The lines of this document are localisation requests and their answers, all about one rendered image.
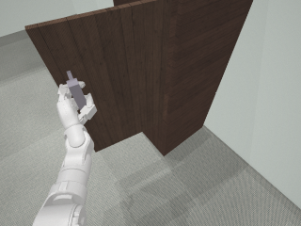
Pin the left robot hand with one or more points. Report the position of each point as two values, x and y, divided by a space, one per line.
67 107

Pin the cupboard door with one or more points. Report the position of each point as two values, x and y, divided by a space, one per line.
120 53

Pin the left robot upper arm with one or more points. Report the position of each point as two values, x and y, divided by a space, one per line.
68 214

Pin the handle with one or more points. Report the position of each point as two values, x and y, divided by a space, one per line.
76 91

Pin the robot left forearm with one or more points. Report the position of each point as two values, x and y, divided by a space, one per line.
71 183

